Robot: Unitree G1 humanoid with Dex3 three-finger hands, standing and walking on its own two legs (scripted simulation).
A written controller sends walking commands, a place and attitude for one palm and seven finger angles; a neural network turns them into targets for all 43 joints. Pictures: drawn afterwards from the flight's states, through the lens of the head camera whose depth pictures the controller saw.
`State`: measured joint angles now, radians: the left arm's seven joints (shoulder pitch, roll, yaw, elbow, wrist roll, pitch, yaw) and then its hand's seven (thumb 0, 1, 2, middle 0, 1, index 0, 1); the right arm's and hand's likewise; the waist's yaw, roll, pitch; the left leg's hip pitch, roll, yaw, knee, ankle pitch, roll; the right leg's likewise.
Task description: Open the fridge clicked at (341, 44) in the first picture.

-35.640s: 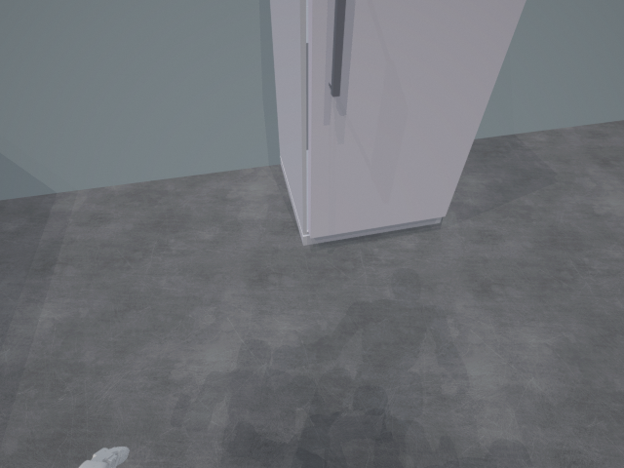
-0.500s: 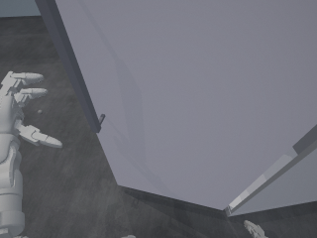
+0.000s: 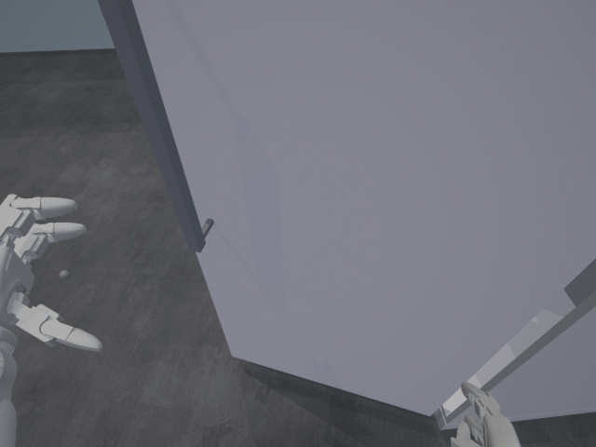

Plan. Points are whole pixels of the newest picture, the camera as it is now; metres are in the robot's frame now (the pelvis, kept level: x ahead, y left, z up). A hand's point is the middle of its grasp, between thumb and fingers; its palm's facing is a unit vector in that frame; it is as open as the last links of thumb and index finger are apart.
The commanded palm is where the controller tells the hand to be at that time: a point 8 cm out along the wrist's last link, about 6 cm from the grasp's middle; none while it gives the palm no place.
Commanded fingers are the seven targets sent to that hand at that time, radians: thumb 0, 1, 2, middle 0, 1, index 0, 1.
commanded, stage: slip the hand off the handle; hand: left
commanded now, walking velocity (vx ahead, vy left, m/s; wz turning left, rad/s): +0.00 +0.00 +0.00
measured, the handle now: (172, 137) +0.43 +0.21 +0.20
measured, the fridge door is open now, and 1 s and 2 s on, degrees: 68 68 68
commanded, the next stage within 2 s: draw the hand back to the body in 0.12 s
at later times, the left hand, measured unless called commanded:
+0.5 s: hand (66, 282) +0.23 +0.27 +0.16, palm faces +0.06 -0.99 -0.09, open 14.7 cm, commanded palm +0.19 +0.33 +0.16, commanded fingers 0.00 -0.55 0.20 -0.25 -1.15 -0.25 -1.15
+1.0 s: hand (27, 302) +0.20 +0.28 +0.17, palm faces +0.51 -0.79 -0.35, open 13.1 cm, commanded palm +0.16 +0.31 +0.19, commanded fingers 0.00 0.14 0.53 -0.23 -0.75 -0.23 -0.75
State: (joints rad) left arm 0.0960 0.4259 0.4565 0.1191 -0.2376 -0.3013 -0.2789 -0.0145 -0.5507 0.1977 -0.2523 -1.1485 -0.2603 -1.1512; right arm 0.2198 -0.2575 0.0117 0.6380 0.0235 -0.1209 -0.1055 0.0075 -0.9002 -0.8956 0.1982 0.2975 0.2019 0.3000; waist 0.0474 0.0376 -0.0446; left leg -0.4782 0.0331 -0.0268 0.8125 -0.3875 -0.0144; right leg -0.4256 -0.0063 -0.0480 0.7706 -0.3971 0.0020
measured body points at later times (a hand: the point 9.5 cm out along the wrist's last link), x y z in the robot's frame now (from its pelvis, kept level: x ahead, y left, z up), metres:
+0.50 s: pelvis +0.00 +0.00 +0.01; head -0.01 -0.01 +0.46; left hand +0.23 +0.33 +0.16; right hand +0.19 -0.24 -0.05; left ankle +0.02 +0.13 -0.71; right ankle +0.00 -0.12 -0.71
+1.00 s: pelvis +0.00 +0.00 +0.03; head -0.01 -0.02 +0.48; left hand +0.17 +0.32 +0.19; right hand +0.19 -0.21 -0.05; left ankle +0.02 +0.13 -0.71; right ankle +0.00 -0.12 -0.71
